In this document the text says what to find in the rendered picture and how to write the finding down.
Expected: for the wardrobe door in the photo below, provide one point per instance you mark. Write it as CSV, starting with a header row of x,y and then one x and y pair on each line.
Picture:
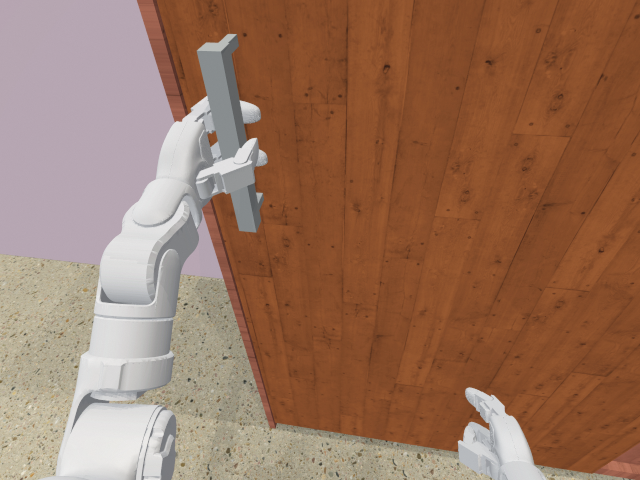
x,y
451,200
631,456

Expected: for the robot left upper arm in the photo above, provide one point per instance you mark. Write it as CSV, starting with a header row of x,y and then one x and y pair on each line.
x,y
113,441

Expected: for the robot right hand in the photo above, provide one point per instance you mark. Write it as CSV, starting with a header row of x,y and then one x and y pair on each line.
x,y
486,451

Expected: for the robot left forearm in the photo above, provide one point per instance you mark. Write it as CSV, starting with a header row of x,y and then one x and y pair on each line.
x,y
136,300

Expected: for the robot left hand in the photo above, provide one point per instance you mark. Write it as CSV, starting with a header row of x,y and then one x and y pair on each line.
x,y
186,154

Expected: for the handle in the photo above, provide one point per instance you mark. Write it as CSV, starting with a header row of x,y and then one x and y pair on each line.
x,y
220,83

